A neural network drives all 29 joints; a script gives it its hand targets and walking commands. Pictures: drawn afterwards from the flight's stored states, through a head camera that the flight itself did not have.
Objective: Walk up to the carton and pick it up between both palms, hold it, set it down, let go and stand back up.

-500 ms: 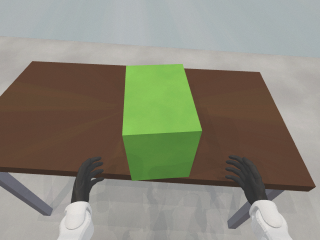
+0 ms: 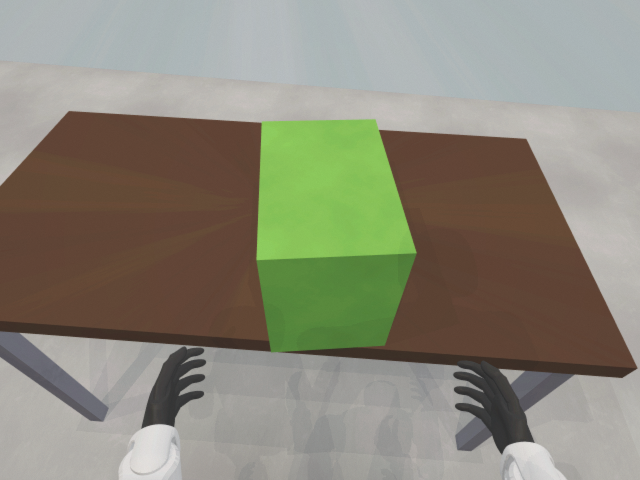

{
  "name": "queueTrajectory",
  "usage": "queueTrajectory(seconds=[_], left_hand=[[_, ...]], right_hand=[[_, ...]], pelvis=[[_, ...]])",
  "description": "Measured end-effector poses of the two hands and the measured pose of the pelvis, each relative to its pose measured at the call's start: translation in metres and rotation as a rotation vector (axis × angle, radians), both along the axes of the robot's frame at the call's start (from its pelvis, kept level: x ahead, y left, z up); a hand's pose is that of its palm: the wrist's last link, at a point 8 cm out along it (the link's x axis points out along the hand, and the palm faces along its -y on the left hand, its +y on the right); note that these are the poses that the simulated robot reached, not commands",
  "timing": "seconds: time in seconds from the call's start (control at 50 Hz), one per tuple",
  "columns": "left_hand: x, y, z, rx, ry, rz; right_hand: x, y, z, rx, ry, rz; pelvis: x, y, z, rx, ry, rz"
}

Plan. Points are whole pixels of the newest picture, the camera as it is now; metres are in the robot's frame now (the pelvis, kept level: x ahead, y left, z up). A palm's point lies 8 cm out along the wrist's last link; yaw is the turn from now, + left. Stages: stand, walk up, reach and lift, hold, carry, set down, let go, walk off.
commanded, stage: set down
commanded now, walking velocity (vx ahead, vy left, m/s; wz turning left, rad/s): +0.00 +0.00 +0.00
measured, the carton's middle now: (323, 234) +0.45 +0.01 +0.02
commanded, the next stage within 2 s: let go in 0.84 s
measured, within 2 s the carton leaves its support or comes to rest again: neither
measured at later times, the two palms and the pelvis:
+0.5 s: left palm (147, 457) +0.16 +0.23 -0.07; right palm (495, 449) +0.17 -0.22 -0.07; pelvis +0.02 +0.00 +0.00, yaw +1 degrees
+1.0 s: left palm (152, 467) +0.15 +0.22 -0.09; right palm (512, 473) +0.15 -0.24 -0.09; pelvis +0.01 -0.01 +0.00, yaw +0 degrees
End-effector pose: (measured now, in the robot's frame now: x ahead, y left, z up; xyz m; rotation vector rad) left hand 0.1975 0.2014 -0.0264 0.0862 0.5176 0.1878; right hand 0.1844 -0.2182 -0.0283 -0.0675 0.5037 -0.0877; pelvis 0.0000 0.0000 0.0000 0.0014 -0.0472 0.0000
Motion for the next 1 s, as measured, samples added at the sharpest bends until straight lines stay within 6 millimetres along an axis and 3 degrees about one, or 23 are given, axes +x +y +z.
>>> queueTrajectory(seconds=[0.42,0.6,1.0], left_hand=[[-0.035,0.02,-0.044,0.038,0.271,-0.016],[-0.038,0.025,-0.054,0.056,0.337,-0.025],[-0.043,0.02,-0.062,0.043,0.371,-0.064]], right_hand=[[-0.011,0.0,-0.043,-0.051,0.19,0.053],[-0.014,0.003,-0.058,-0.05,0.248,0.066],[-0.035,-0.019,-0.064,-0.081,0.281,0.021]], pelvis=[[0.016,-0.001,0.0,-0.006,0.012,0.014],[0.014,-0.007,-0.001,-0.001,0.005,0.019],[0.005,-0.011,-0.003,0.004,0.018,0.002]])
